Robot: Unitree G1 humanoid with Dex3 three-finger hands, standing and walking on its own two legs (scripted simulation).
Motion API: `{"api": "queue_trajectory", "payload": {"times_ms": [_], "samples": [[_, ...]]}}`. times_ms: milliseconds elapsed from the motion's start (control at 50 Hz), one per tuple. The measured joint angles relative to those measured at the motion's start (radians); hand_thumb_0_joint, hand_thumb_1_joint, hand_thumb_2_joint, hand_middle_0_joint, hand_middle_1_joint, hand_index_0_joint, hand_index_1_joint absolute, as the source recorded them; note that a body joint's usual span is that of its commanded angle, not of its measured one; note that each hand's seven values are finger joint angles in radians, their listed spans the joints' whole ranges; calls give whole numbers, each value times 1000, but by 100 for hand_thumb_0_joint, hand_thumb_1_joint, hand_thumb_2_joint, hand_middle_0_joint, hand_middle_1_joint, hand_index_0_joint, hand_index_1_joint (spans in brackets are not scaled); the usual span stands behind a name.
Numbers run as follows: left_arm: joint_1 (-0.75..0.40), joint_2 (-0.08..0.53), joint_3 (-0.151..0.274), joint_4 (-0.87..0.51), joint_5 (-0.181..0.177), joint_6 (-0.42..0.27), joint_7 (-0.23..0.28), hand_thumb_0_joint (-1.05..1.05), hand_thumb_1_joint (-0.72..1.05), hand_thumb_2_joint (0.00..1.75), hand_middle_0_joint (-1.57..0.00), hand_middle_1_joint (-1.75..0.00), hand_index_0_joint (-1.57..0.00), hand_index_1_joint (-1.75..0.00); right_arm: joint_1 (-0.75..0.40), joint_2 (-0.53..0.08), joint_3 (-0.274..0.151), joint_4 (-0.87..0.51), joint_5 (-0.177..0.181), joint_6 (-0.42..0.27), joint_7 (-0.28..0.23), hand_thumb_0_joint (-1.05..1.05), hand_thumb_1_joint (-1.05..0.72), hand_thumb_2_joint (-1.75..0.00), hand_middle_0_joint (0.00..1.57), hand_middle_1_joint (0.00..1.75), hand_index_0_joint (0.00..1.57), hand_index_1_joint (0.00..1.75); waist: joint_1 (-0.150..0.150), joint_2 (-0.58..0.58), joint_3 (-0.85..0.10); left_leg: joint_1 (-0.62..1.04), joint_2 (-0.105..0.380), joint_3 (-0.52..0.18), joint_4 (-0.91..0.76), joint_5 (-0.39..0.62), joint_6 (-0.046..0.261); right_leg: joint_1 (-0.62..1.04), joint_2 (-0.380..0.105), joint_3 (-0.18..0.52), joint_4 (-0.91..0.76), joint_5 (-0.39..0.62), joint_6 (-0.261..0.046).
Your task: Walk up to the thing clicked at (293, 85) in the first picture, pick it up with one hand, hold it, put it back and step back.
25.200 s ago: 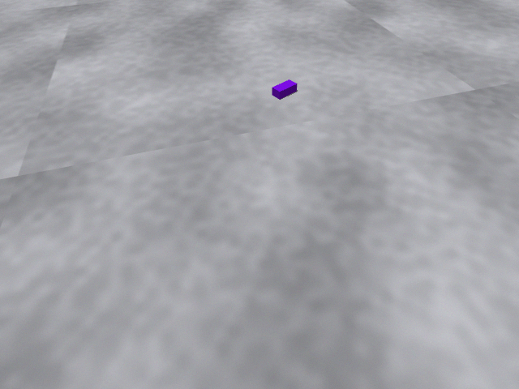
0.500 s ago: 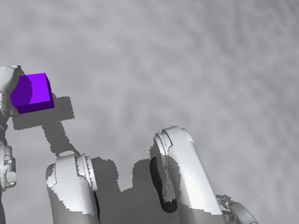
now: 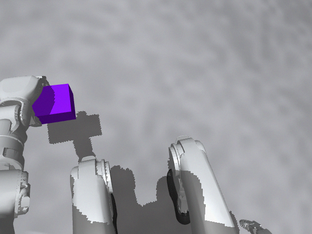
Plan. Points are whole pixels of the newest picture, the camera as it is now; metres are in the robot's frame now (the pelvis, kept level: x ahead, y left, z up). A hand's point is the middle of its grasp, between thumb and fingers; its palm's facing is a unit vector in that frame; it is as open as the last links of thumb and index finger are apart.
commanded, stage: lift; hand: left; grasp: from above
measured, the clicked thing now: (38, 106) +0.48 +0.27 -0.16
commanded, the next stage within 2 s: hold in 1.30 s
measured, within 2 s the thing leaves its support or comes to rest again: neither
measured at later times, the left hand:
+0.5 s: hand out of the picture +0.40 +0.26 +0.06, palm faces -0.41 -0.09 -0.91, open 11.1 cm
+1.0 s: hand out of the picture +0.37 +0.23 +0.22, palm faces -0.43 -0.10 -0.90, open 11.1 cm
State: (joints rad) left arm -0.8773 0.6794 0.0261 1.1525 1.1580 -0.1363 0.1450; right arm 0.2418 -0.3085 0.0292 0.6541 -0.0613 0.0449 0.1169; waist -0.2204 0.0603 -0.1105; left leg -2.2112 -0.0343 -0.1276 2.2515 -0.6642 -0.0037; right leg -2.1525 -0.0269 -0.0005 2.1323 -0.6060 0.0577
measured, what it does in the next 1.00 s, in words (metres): rises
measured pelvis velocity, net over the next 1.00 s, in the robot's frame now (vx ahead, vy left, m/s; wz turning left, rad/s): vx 0.05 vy -0.01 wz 0.06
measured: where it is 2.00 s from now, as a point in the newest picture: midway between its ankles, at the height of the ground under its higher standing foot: (146, 218)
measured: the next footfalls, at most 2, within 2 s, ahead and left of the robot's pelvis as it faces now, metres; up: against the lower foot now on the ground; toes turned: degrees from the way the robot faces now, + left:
none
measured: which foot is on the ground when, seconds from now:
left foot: down 0.00-1.00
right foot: down 0.00-1.00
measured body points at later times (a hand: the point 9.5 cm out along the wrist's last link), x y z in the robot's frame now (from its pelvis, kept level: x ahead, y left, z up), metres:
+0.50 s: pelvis +0.01 -0.01 +0.14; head +0.16 +0.02 +0.56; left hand +0.42 +0.26 +0.11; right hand +0.14 -0.27 +0.02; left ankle +0.08 +0.12 -0.35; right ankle +0.12 -0.16 -0.35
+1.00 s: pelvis +0.05 -0.01 +0.30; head +0.11 -0.01 +0.75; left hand +0.39 +0.23 +0.27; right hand +0.16 -0.28 +0.18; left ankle +0.08 +0.12 -0.35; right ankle +0.12 -0.16 -0.35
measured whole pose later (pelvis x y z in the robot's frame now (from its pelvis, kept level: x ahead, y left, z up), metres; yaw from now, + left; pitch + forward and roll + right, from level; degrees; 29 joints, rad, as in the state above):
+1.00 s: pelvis +0.05 -0.01 +0.30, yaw +4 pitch +15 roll -1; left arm -0.37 0.40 -0.18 0.83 1.00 0.01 0.14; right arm 0.23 -0.25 -0.03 0.73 0.04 0.02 -0.06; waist -0.07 0.03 -0.13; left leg -0.95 0.04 -0.03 1.17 -0.49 -0.02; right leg -0.95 -0.02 0.02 1.12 -0.43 0.04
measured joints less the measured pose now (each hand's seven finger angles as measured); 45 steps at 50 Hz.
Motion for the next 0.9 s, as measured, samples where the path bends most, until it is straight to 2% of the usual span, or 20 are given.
{"api": "queue_trajectory", "payload": {"times_ms": [300,440,620,800,900], "samples": [[205,-86,-70,-247,-99,44,-58,-3,-11,56,-56,-65,-59,-59,-69,33,-37,-22,51,15,-50,0,-91,-90,20,30,21,30,84,2,-67,248,17,29,-222,9,3,230,-9,8,-204,12,11],[299,-130,-92,-339,-127,82,-61,-3,-12,56,-56,-64,-59,-59,-95,48,-45,-17,68,23,-85,0,-91,-89,20,30,21,30,107,-2,-76,429,30,39,-371,23,-4,398,-8,7,-340,28,14],[430,-180,-131,-427,-174,126,-76,-3,-13,57,-58,-64,-61,-58,-86,59,-49,3,90,24,-134,0,-91,-89,20,30,21,30,130,-8,-69,722,52,62,-612,61,-12,669,-1,12,-562,67,0],[489,-219,-175,-402,-182,129,-63,-3,-15,58,-60,-63,-63,-57,-47,64,-52,36,102,-4,-174,0,-91,-89,20,30,21,30,145,-17,-44,1014,67,80,-855,114,-18,951,6,13,-793,118,-11],[507,-249,-191,-367,-172,133,-32,-3,-15,58,-60,-62,-63,-57,-23,62,-57,53,104,-17,-181,0,-91,-89,20,30,21,30,150,-19,-35,1149,73,88,-973,142,-18,1084,8,14,-909,147,-14]]}}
